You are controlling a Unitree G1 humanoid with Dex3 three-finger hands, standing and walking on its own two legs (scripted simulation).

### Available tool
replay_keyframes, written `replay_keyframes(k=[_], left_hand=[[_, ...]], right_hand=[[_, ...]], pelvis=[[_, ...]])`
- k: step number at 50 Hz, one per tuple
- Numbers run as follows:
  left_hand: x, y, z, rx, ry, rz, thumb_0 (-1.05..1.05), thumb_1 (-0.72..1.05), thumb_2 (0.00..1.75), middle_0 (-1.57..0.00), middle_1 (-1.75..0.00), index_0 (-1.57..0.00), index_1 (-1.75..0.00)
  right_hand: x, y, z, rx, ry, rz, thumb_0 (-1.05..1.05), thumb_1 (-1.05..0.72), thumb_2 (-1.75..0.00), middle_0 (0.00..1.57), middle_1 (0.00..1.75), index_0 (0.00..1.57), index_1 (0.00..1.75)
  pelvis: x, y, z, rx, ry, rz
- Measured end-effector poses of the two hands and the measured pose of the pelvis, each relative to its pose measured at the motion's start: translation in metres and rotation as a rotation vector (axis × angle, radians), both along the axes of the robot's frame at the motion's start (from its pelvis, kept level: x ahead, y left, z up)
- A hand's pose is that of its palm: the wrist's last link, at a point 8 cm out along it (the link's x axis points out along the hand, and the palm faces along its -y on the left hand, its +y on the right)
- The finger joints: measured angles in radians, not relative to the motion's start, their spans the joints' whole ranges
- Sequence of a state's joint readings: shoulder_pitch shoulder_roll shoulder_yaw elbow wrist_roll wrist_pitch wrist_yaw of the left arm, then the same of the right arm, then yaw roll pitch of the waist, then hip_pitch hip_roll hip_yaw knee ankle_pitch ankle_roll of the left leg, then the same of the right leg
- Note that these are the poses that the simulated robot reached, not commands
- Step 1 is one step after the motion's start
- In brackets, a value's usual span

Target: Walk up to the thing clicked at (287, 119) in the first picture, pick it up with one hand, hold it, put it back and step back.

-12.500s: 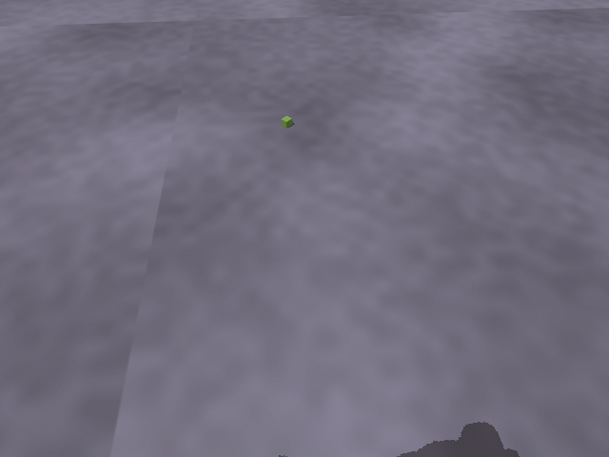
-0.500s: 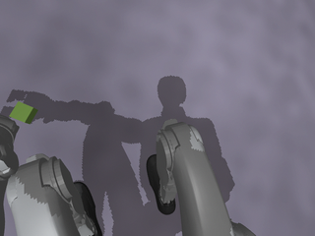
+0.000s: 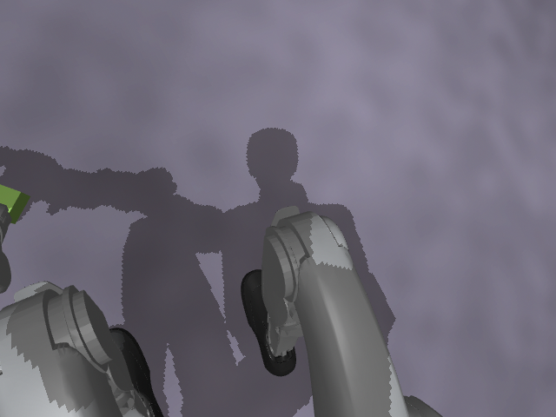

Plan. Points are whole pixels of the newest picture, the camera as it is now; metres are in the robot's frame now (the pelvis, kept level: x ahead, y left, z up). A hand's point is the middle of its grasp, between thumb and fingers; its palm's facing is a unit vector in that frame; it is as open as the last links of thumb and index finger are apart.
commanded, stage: approach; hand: left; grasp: from above
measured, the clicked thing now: (2, 203) +0.46 +0.28 -0.29
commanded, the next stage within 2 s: rest palm in 0.36 s
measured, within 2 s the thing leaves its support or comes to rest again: neither
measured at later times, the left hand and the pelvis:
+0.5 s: hand out of the picture +0.44 +0.30 -0.19, palm faces -0.20 -0.38 -0.90, open 14.1 cm; pelvis +0.00 +0.00 +0.01, yaw -1 degrees
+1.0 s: hand out of the picture +0.45 +0.27 -0.23, palm faces -0.21 -0.37 -0.90, open 14.1 cm; pelvis +0.00 +0.00 +0.00, yaw -3 degrees
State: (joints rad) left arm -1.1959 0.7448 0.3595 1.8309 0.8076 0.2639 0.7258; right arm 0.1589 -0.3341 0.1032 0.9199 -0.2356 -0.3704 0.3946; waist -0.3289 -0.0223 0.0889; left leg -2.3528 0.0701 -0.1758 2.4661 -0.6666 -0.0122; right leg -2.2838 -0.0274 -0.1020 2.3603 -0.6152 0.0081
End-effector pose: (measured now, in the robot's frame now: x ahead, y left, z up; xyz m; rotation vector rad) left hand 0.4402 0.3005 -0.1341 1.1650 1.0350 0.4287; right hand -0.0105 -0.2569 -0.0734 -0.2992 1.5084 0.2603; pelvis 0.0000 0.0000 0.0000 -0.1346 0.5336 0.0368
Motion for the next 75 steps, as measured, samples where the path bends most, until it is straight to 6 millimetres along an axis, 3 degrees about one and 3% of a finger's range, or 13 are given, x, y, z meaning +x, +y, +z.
replay_keyframes(k=[8, 13, 17, 23, 28, 36, 42, 56, 75], left_hand=[[0.038, -0.036, -0.001, -0.017, -0.065, -0.021, -0.01, -0.42, 0.86, -0.22, -0.92, -0.22, -0.92], [0.051, -0.036, 0.009, 0.014, -0.088, 0.012, 0.0, -0.47, 0.89, -0.19, -0.95, -0.18, -0.96], [0.042, -0.023, 0.013, 0.035, -0.055, 0.05, 0.0, -0.5, 0.91, -0.15, -0.98, -0.15, -0.98], [0.01, 0.003, 0.007, 0.03, 0.016, 0.107, 0.0, -0.52, 0.92, -0.12, -1.02, -0.12, -1.01], [-0.004, 0.008, -0.001, 0.021, 0.028, 0.055, -0.01, -0.52, 0.93, -0.1, -1.04, -0.11, -1.02], [0.002, -0.019, -0.014, -0.016, 0.018, -0.04, -0.01, -0.53, 0.94, -0.08, -1.06, -0.09, -1.04], [0.009, -0.029, -0.023, -0.011, -0.006, -0.006, -0.01, -0.53, 0.95, -0.08, -1.07, -0.09, -1.05], [0.013, -0.024, -0.052, 0.011, -0.005, 0.028, 0.0, -0.52, 0.94, -0.09, -1.05, -0.1, -1.04], [0.02, -0.016, -0.057, 0.015, -0.006, 0.023, 0.0, -0.51, 0.98, -0.09, -1.07, -0.09, -1.06]], right_hand=[[-0.015, -0.001, 0.018, 0.003, 0.047, -0.003, 0.0, -0.92, -0.9, 0.2, 0.3, 0.2, 0.3], [-0.026, -0.003, 0.024, 0.009, 0.085, -0.032, 0.0, -0.92, -0.9, 0.2, 0.3, 0.2, 0.3], [-0.03, -0.002, 0.022, 0.02, 0.1, -0.056, 0.0, -0.92, -0.9, 0.2, 0.3, 0.2, 0.3], [-0.026, 0.002, 0.013, 0.039, 0.089, -0.045, 0.0, -0.92, -0.9, 0.2, 0.3, 0.2, 0.3], [-0.015, 0.007, 0.005, 0.05, 0.058, -0.02, 0.0, -0.92, -0.9, 0.2, 0.3, 0.2, 0.3], [0.008, 0.008, 0.004, 0.037, -0.018, 0.026, 0.0, -0.92, -0.9, 0.2, 0.3, 0.2, 0.3], [0.008, 0.004, 0.018, 0.021, -0.025, 0.071, 0.0, -0.92, -0.9, 0.2, 0.3, 0.2, 0.3], [-0.018, 0.011, 0.033, 0.032, 0.077, 0.096, 0.0, -0.92, -0.9, 0.2, 0.3, 0.19, 0.3], [-0.005, 0.025, 0.027, 0.053, 0.012, 0.124, 0.0, -0.92, -0.9, 0.2, 0.3, 0.2, 0.3]], pelvis=[[0.002, -0.001, 0.004, -0.016, 0.001, -0.011], [0.004, 0.0, 0.008, -0.024, 0.011, -0.021], [0.004, 0.0, 0.01, -0.021, 0.018, -0.026], [0.0, 0.0, 0.008, -0.013, 0.007, -0.021], [-0.002, 0.0, 0.003, -0.008, -0.006, -0.008], [0.0, 0.0, 0.003, -0.018, -0.011, -0.005], [0.0, 0.0, 0.004, -0.031, -0.028, -0.014], [-0.002, 0.004, 0.0, -0.058, -0.059, -0.029], [-0.001, 0.009, -0.005, -0.086, -0.088, -0.034]])
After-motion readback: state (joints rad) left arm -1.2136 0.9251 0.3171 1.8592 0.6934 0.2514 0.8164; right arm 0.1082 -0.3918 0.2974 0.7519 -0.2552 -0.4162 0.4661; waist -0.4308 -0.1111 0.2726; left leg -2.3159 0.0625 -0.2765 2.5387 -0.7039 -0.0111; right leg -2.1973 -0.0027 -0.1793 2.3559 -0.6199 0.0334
